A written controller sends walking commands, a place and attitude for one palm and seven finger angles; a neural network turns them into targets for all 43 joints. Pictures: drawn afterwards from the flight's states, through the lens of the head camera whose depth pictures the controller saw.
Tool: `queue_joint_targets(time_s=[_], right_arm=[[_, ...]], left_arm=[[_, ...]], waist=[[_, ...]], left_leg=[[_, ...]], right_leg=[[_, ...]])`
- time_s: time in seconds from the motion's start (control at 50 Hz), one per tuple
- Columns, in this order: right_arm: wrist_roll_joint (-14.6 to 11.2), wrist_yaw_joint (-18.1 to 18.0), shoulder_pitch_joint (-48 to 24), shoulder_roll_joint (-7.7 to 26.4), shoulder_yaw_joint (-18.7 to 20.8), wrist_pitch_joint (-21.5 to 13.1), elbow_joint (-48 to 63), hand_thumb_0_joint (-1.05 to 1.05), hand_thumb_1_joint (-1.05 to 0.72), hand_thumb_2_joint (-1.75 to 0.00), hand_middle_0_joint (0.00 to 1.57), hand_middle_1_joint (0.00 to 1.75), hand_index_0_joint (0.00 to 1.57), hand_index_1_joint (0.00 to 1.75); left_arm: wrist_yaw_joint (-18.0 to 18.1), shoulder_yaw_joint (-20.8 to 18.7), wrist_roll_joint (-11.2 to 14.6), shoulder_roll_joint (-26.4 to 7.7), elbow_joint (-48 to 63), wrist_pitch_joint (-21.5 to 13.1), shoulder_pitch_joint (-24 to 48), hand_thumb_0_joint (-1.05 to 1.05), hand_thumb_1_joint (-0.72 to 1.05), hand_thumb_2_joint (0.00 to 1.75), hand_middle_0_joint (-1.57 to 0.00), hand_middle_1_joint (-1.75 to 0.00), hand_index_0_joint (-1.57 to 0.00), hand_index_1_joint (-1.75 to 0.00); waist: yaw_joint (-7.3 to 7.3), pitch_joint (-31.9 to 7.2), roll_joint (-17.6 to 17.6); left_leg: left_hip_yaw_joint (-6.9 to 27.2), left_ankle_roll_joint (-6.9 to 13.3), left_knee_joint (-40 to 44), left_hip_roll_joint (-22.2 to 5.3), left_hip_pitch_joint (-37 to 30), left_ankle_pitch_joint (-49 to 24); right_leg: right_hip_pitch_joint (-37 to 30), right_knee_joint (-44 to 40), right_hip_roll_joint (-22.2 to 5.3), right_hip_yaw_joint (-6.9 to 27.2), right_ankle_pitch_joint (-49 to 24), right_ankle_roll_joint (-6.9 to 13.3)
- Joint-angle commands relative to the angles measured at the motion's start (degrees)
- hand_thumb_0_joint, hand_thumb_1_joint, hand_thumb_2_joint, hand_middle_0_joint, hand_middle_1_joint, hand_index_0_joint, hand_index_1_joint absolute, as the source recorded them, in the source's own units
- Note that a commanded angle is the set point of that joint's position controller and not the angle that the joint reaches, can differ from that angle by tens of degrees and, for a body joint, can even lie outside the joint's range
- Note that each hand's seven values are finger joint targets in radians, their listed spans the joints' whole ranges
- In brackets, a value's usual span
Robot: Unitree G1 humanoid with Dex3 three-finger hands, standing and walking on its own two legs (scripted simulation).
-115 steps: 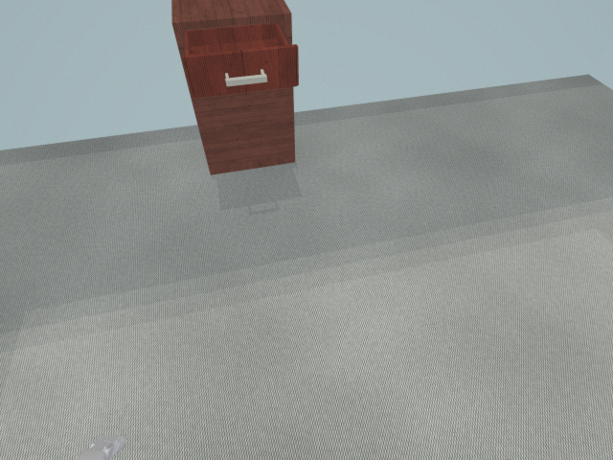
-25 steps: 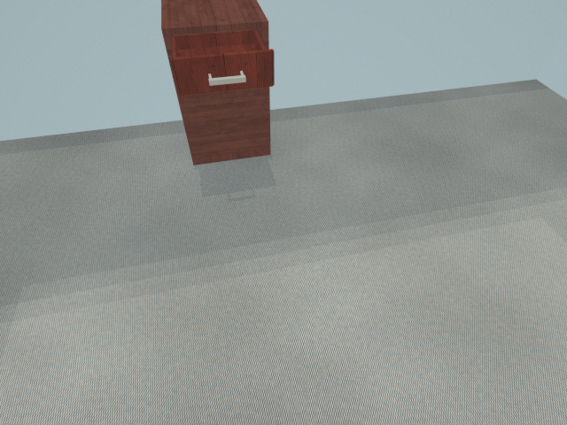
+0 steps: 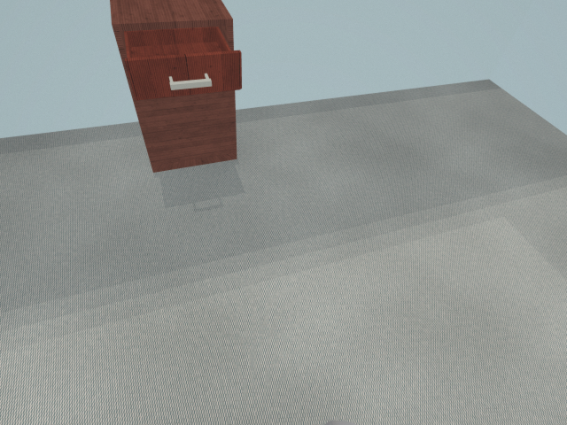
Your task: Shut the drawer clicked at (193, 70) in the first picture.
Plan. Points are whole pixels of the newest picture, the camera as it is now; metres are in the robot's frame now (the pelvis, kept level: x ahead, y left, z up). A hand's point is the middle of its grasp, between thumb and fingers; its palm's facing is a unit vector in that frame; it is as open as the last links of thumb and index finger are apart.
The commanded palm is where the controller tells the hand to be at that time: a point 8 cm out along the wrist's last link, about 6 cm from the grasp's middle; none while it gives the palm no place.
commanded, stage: walk to a spot facing it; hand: left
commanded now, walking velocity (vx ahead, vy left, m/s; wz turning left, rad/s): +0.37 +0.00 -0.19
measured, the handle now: (190, 81) +1.18 +0.36 -0.16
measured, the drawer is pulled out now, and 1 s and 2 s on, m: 0.22 0.22 0.22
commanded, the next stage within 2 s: turn to face it in 1.16 s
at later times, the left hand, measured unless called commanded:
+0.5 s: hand (216, 346) +0.28 +0.12 -0.17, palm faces -0.02 -0.98 -0.22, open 7.2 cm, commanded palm none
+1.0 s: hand (204, 295) +0.39 +0.17 -0.18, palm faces +0.04 -0.99 -0.15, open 7.4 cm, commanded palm none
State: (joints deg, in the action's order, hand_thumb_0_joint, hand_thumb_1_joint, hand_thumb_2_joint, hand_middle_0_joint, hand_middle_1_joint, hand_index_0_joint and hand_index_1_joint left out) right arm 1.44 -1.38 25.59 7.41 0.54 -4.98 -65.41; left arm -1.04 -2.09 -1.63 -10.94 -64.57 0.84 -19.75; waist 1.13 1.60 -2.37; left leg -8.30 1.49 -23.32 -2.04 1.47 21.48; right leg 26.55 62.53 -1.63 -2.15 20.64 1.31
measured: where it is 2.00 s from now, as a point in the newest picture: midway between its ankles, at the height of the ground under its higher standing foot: (294, 313)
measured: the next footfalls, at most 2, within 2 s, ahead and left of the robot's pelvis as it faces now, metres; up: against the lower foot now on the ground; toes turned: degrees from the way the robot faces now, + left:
right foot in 0.26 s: +0.27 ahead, -0.12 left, +0.00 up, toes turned -11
left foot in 0.84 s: +0.52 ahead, +0.08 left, +0.00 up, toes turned +8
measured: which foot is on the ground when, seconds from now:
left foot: down 0.00-0.26, up 0.28-0.82, down 0.84-1.00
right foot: up 0.00-0.24, down 0.26-0.84, up 0.86-1.00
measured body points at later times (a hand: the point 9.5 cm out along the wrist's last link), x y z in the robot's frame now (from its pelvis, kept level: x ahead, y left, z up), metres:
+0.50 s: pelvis +0.22 -0.06 +0.00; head +0.22 -0.06 +0.45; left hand +0.28 +0.18 -0.15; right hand +0.22 -0.28 -0.16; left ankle +0.24 +0.09 -0.64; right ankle +0.23 -0.11 -0.74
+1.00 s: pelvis +0.44 +0.00 +0.00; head +0.46 +0.01 +0.44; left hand +0.39 +0.22 -0.17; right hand +0.51 -0.24 -0.14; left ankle +0.48 +0.07 -0.74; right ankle +0.39 -0.13 -0.63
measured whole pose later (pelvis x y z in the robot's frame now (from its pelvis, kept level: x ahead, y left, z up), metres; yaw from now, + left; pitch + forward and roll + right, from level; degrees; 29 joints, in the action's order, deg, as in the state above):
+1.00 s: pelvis +0.44 +0.00 +0.00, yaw -4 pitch -2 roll +0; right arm 0.8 -1.6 10.7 8.3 3.6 -5.8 -57.8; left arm 0.2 -3.1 -1.4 -8.7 -65.6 -1.4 -22.8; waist -2.1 4.2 -1.9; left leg -12.0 4.0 -29.5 -1.4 13.3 14.2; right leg 26.5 72.4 -4.3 -2.3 18.8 1.1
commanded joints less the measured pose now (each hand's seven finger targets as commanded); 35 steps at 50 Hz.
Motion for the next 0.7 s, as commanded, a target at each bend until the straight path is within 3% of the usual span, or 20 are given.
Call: queue_joint_targets(time_s=[0.0,0.08,0.14,0.18,0.2,0.22,0.24,0.26,0.28,0.3,0.32,0.34,0.38,0.4,0.44,0.5,0.58,0.68], right_arm=[[-0.4,-1.4,8.4,7.1,1.2,-1.2,-1.3,0.00,-0.90,-0.90,0.20,0.30,0.20,0.30],[-0.2,-1.4,10.0,5.7,1.0,-1.1,-2.6,0.00,-0.90,-0.90,0.20,0.30,0.20,0.30],[-0.4,-1.4,9.8,7.4,1.5,-0.7,-3.5,0.00,-0.90,-0.90,0.20,0.30,0.20,0.30],[-0.4,-1.4,9.1,8.5,1.9,-0.4,-3.7,0.00,-0.90,-0.90,0.20,0.30,0.20,0.30],[-0.5,-1.4,7.5,9.2,2.1,-0.3,-3.2,0.00,-0.90,-0.90,0.20,0.30,0.20,0.30],[-0.7,-1.1,5.9,9.4,2.3,-0.3,-2.5,0.00,-0.90,-0.90,0.20,0.30,0.20,0.30],[-1.4,-0.3,8.0,6.1,2.0,-0.2,-1.6,0.00,-0.90,-0.90,0.20,0.30,0.20,0.30],[-1.7,-0.3,9.7,3.4,1.6,-0.4,-0.1,0.00,-0.90,-0.90,0.20,0.30,0.20,0.30],[-2.1,-0.2,5.2,4.5,1.9,0.0,1.1,0.00,-0.90,-0.90,0.20,0.30,0.20,0.30],[-1.8,0.3,1.4,3.4,2.3,0.1,1.5,0.00,-0.90,-0.90,0.20,0.30,0.20,0.30],[-1.3,0.3,-1.3,3.2,2.4,0.5,2.2,0.00,-0.90,-0.90,0.20,0.30,0.20,0.30],[-0.6,0.3,-0.1,1.7,2.2,1.4,1.8,0.00,-0.90,-0.90,0.20,0.30,0.20,0.30],[-0.1,0.6,3.6,0.0,2.1,2.9,0.9,0.00,-0.90,-0.90,0.20,0.30,0.20,0.30],[0.0,0.8,4.0,0.0,2.2,3.4,0.9,0.00,-0.90,-0.90,0.20,0.30,0.20,0.30],[0.1,1.0,0.5,0.9,2.6,4.0,2.6,0.00,-0.90,-0.90,0.20,0.30,0.20,0.30],[0.0,1.8,-5.7,2.2,2.8,3.9,5.7,0.00,-0.90,-0.90,0.20,0.30,0.20,0.30],[0.0,2.7,-15.9,2.8,2.7,3.2,9.4,0.00,-0.90,-0.90,0.20,0.30,0.20,0.30],[-0.1,3.4,-23.7,3.1,2.1,2.6,12.3,0.00,-0.90,-0.90,0.20,0.30,0.20,0.30]], left_arm=[[-0.9,-0.8,0.0,-0.7,7.1,-2.0,8.8,0.00,0.90,0.90,-0.20,-0.30,-0.20,-0.30],[-1.2,-0.2,0.4,0.9,9.3,-2.1,15.6,0.00,0.90,0.90,-0.20,-0.30,-0.20,-0.30],[-0.9,-0.5,0.6,0.5,9.0,-2.3,14.7,0.00,0.90,0.90,-0.20,-0.30,-0.20,-0.30],[-0.4,-1.1,0.3,-1.1,7.3,-2.7,8.8,0.00,0.90,0.90,-0.20,-0.30,-0.20,-0.30],[-0.2,-1.7,0.0,-2.3,5.5,-3.0,2.7,0.00,0.90,0.90,-0.20,-0.30,-0.20,-0.30],[0.1,-2.7,-0.3,-4.7,3.2,-3.7,-5.6,0.00,0.90,0.90,-0.20,-0.30,-0.20,-0.30],[0.9,-4.1,-0.6,-10.6,1.8,-4.4,-11.7,0.00,0.90,0.90,-0.20,-0.30,-0.20,-0.30],[1.3,-4.8,0.3,-14.5,1.2,-4.5,-13.8,0.00,0.90,0.90,-0.20,-0.30,-0.20,-0.30],[1.7,-4.9,1.3,-13.8,2.4,-4.1,-10.0,0.00,0.90,0.90,-0.20,-0.30,-0.20,-0.30],[1.6,-4.2,1.2,-11.7,3.2,-4.2,-5.6,0.00,0.90,0.90,-0.20,-0.30,-0.20,-0.30],[1.8,-3.1,1.2,-8.4,3.8,-4.4,-2.2,0.00,0.90,0.90,-0.20,-0.30,-0.20,-0.30],[1.9,-2.1,0.9,-5.9,4.3,-5.0,1.1,0.00,0.90,0.90,-0.20,-0.30,-0.20,-0.30],[2.0,-1.4,0.5,-4.0,4.3,-5.7,2.7,0.00,0.90,0.90,-0.20,-0.30,-0.20,-0.30],[2.0,-1.4,0.4,-3.6,4.5,-5.9,2.6,0.00,0.90,0.90,-0.20,-0.30,-0.20,-0.30],[1.9,-1.2,0.4,-2.2,4.1,-6.1,0.8,0.00,0.90,0.90,-0.20,-0.30,-0.20,-0.30],[1.8,-1.2,0.5,-2.8,3.8,-6.5,-0.6,0.00,0.90,0.90,-0.20,-0.30,-0.20,-0.30],[2.1,-1.0,0.4,-3.1,2.4,-7.0,-6.1,0.00,0.90,0.90,-0.20,-0.30,-0.20,-0.30],[2.6,-1.0,0.2,-4.4,0.8,-6.6,-10.7,0.00,0.90,0.90,-0.20,-0.30,-0.20,-0.30]], waist=[[0.60,7.0,9.6],[1.44,9.3,10.4],[0.05,8.1,11.1],[-2.81,3.3,11.2],[-5.79,0.3,10.8],[-9.88,-4.0,8.8],[-11.47,-10.9,-2.3],[-8.87,-17.1,-10.3],[-8.60,-12.0,-3.1],[-7.12,-5.8,-2.5],[-5.00,0.3,3.0],[-2.02,3.2,3.1],[1.20,2.4,2.8],[1.79,2.6,1.2],[1.49,5.0,-2.1],[0.87,6.3,-2.0],[-1.71,7.7,-0.7],[-4.21,6.9,0.5]], left_leg=[[7.8,5.8,11.4,-13.4,-5.8,-34.4],[2.2,4.7,12.5,-11.4,-2.4,-39.0],[0.1,5.6,9.0,-13.0,-2.9,-50.4],[-0.5,5.1,0.6,-13.7,-4.1,-60.3],[-1.4,4.2,-6.8,-13.2,-3.2,-60.3],[-2.1,2.5,-19.0,-11.5,3.2,-53.3],[-2.3,0.8,-37.9,-7.0,17.7,-26.6],[1.9,-0.8,-57.6,0.9,29.0,9.5],[8.7,1.3,-62.2,-1.9,30.7,6.7],[8.6,1.1,-62.9,-4.3,32.4,1.6],[9.4,0.8,-60.1,-6.1,32.4,-1.1],[9.7,0.4,-56.8,-7.0,29.8,-3.5],[8.8,-0.4,-52.6,-7.0,26.5,-5.7],[8.1,-1.0,-50.8,-7.3,27.0,-6.4],[7.3,-1.9,-47.3,-7.6,29.6,-9.4],[7.0,-2.9,-41.2,-8.2,33.8,-13.9],[6.0,-3.0,-32.1,-7.9,38.6,-15.1],[2.9,-1.0,-20.5,-5.3,36.0,-13.1]], right_leg=[[16.3,0.1,-2.7,-1.4,-6.1,-0.2],[9.5,-16.2,-1.1,-6.5,-11.3,0.4],[1.7,-22.2,1.5,-8.3,-11.0,2.5],[-6.6,-24.2,3.3,-8.4,-9.4,4.3],[-13.4,-26.9,3.9,-8.5,-10.2,4.8],[-25.8,-30.9,2.8,-6.8,-13.0,5.7],[-39.8,-33.4,-10.9,9.7,-11.2,10.0],[-44.8,-40.4,-23.9,34.3,-15.3,15.8],[-38.5,-45.3,-23.7,33.9,-10.7,16.2],[-30.8,-47.1,-21.8,28.3,-8.9,13.9],[-20.5,-47.4,-20.1,22.9,-11.0,12.4],[-13.5,-48.4,-17.5,16.5,-13.0,10.1],[-8.7,-49.8,-14.2,9.1,-15.1,8.2],[-7.4,-50.8,-13.5,6.7,-14.7,8.1],[-6.3,-53.1,-12.0,5.3,-13.4,7.7],[-9.0,-54.7,-11.8,4.3,-12.0,8.0],[-17.6,-53.2,-12.5,4.2,-20.7,8.7],[-27.1,-50.3,-13.1,2.0,-32.9,7.8]])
